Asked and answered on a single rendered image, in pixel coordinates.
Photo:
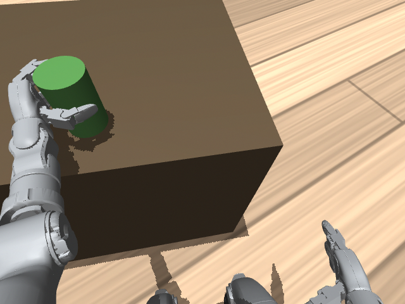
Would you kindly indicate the can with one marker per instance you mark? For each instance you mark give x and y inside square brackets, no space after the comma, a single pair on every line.
[65,83]

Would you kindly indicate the left robot arm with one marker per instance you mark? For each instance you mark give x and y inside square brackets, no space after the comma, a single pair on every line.
[36,239]

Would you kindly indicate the right robot arm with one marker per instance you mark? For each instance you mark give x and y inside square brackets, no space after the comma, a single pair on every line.
[362,297]

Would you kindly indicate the left robot hand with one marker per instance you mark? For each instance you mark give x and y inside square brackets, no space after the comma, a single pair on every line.
[26,102]

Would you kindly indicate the right robot hand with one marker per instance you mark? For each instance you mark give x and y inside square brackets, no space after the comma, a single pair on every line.
[350,275]

